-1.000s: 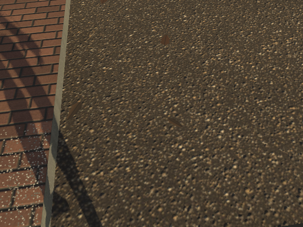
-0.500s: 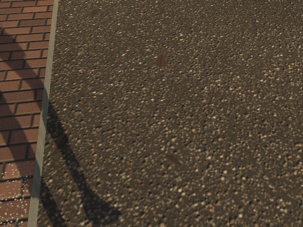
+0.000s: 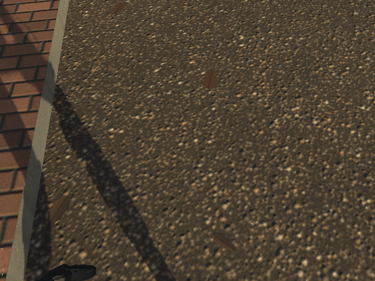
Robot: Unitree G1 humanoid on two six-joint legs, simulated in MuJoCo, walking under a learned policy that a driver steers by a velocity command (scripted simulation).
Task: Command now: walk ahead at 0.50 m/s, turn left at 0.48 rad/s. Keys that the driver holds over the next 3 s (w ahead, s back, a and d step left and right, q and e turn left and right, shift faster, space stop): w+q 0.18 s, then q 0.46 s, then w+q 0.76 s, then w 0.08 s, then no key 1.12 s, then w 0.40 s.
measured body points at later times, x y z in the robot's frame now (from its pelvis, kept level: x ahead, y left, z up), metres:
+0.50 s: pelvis +0.21 +0.00 -0.03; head +0.25 +0.03 +0.42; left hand +0.18 +0.26 -0.18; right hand +0.44 -0.19 -0.13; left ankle +0.28 +0.07 -0.75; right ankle +0.14 -0.13 -0.66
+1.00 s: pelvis +0.30 -0.02 -0.01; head +0.31 -0.02 +0.44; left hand +0.27 +0.29 -0.11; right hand +0.51 -0.23 -0.13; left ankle +0.28 +0.07 -0.74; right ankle +0.36 -0.12 -0.75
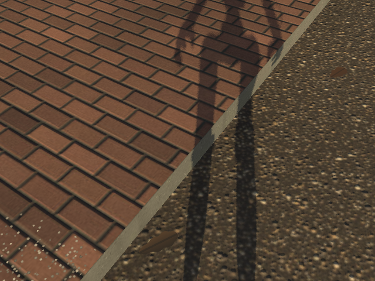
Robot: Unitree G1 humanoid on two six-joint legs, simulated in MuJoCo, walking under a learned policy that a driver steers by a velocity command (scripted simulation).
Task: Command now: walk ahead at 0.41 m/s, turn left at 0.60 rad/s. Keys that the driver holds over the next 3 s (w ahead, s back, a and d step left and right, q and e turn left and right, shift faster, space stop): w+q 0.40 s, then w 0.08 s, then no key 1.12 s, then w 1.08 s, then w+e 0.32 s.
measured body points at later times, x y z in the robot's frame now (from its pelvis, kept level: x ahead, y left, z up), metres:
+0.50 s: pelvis +0.20 +0.05 -0.02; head +0.25 +0.07 +0.42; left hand +0.07 +0.29 -0.15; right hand +0.48 -0.10 -0.12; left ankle +0.26 +0.13 -0.74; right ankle +0.03 -0.11 -0.67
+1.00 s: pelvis +0.37 +0.09 +0.00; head +0.39 +0.09 +0.45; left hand +0.36 +0.34 -0.14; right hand +0.50 -0.13 -0.16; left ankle +0.27 +0.14 -0.73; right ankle +0.45 +0.03 -0.74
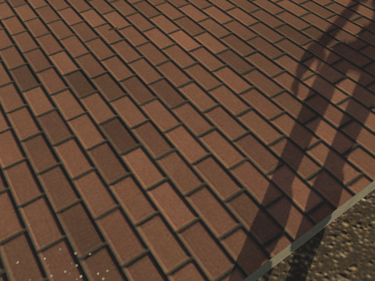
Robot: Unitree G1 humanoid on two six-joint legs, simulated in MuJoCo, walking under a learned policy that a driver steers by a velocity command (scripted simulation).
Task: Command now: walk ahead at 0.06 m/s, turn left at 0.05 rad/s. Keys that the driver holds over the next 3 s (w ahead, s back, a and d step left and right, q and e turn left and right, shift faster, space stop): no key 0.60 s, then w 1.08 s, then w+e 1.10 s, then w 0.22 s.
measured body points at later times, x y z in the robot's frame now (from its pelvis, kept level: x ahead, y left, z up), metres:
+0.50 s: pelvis +0.02 +0.00 +0.01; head +0.02 +0.00 +0.46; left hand +0.03 +0.23 -0.15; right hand +0.01 -0.23 -0.15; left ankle -0.05 +0.10 -0.73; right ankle +0.06 -0.09 -0.73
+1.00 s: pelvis +0.11 -0.04 -0.01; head +0.13 -0.06 +0.44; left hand +0.19 +0.22 -0.14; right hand +0.01 -0.27 -0.16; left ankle -0.04 +0.09 -0.70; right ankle +0.16 -0.12 -0.74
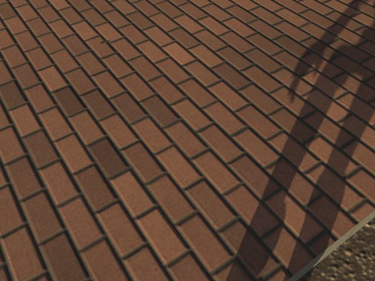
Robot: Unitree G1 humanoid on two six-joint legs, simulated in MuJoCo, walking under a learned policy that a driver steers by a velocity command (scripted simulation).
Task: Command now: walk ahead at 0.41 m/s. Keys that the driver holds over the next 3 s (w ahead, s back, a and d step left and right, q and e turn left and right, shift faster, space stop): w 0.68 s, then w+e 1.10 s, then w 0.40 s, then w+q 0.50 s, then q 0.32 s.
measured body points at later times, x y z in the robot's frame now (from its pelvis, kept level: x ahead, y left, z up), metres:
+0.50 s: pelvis +0.26 +0.01 +0.03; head +0.29 +0.00 +0.48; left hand +0.17 +0.23 -0.11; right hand +0.48 -0.15 -0.07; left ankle +0.39 +0.07 -0.60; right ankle +0.06 -0.08 -0.67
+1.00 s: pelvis +0.56 +0.01 +0.13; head +0.60 +0.01 +0.58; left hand +0.78 +0.19 +0.02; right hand +0.49 -0.23 +0.00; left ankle +0.39 +0.07 -0.59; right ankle +0.68 -0.06 -0.58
